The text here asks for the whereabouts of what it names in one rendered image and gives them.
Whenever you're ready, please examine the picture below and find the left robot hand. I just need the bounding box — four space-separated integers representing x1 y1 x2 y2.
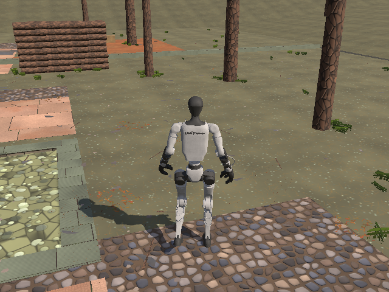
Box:
159 164 173 175

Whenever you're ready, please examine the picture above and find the right robot hand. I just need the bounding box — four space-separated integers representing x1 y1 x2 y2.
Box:
220 169 234 184

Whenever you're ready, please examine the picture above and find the right robot forearm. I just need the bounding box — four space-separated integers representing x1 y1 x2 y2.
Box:
219 148 232 172

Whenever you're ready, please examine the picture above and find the robot left thigh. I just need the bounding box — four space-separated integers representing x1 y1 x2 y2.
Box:
174 169 187 207

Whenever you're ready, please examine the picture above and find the robot right upper arm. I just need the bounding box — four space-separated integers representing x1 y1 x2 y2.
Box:
208 123 225 157

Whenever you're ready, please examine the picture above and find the left robot forearm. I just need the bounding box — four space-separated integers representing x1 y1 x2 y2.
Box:
160 146 171 167

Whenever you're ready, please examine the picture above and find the robot right foot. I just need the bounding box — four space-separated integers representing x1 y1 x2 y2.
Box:
203 232 212 248

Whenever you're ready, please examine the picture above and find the robot left upper arm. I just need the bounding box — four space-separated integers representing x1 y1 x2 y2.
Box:
165 122 182 155

